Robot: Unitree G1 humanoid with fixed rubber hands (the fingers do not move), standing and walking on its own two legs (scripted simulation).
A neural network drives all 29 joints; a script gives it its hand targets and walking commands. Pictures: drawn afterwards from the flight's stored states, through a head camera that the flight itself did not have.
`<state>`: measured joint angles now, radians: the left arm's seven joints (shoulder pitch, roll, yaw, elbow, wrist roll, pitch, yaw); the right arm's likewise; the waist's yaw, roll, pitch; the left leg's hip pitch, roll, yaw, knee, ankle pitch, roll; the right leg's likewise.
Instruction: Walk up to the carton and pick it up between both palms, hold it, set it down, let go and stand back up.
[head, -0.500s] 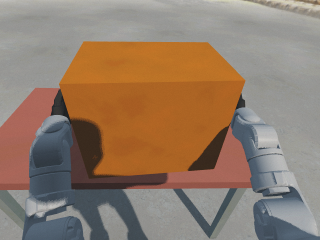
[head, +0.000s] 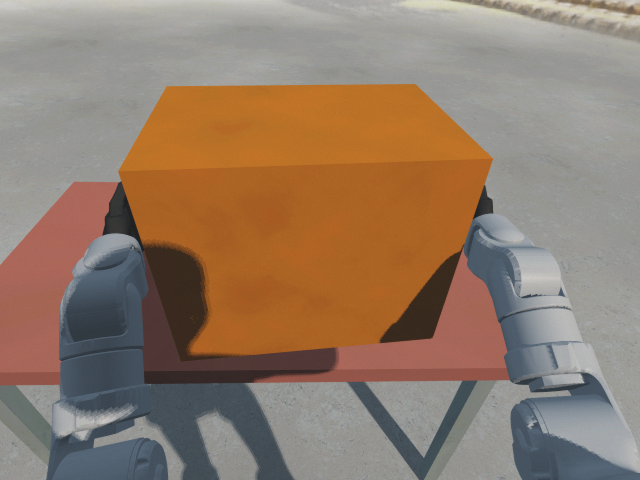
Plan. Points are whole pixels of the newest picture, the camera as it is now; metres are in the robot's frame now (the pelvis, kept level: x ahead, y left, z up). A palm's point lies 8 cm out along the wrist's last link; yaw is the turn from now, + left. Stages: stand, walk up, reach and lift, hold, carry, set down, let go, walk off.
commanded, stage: hold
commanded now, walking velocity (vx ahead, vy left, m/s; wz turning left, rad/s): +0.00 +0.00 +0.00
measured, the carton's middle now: (303, 216) +0.39 +0.01 +0.19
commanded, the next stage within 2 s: none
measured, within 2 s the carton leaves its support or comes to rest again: neither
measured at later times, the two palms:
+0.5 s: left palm (126, 240) +0.34 +0.21 +0.19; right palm (472, 222) +0.36 -0.20 +0.20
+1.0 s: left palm (125, 239) +0.34 +0.21 +0.19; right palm (473, 221) +0.35 -0.20 +0.20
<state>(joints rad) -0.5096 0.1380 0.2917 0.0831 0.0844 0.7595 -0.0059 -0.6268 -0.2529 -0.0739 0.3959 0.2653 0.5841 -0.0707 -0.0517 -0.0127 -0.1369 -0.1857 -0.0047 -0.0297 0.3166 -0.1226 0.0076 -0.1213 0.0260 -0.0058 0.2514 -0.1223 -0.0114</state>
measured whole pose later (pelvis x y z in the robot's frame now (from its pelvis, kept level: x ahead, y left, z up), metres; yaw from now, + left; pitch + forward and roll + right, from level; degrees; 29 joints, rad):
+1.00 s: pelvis +0.00 +0.00 +0.00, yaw +0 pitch -1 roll -1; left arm -0.49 0.13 0.30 0.04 0.09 0.77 -0.01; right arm -0.61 -0.25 -0.07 0.36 0.27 0.60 -0.07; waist -0.05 -0.01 -0.13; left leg -0.18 -0.01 -0.03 0.32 -0.13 0.01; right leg -0.11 0.03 0.00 0.25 -0.12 -0.01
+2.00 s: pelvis +0.00 +0.00 +0.00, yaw +0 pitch -1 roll -1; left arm -0.49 0.13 0.30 0.04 0.09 0.77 -0.01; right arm -0.61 -0.26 -0.07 0.35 0.27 0.60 -0.08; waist -0.05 -0.01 -0.13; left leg -0.18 -0.01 -0.04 0.32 -0.13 0.01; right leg -0.11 0.03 0.01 0.25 -0.12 -0.01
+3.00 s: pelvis +0.00 +0.00 +0.00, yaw +0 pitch -1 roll -1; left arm -0.49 0.13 0.30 0.04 0.09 0.77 -0.01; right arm -0.61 -0.26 -0.07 0.36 0.27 0.60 -0.08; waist -0.05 -0.01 -0.13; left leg -0.18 -0.01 -0.04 0.32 -0.13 0.01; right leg -0.11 0.03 0.01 0.25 -0.12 -0.01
